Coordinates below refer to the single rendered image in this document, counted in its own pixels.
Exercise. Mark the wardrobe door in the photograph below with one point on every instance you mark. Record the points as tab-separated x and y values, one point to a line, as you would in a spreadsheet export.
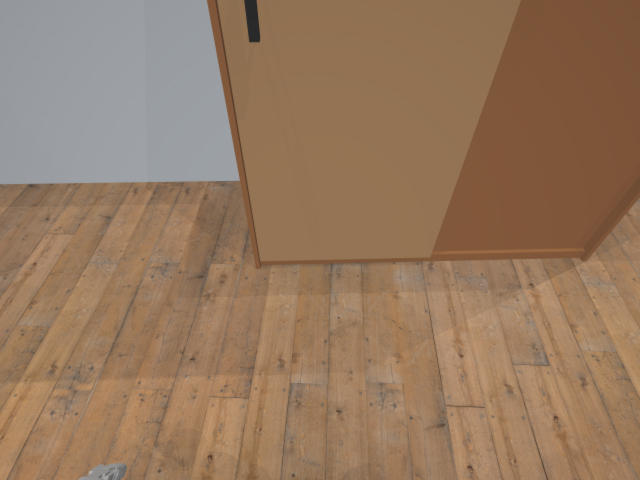
355	118
557	144

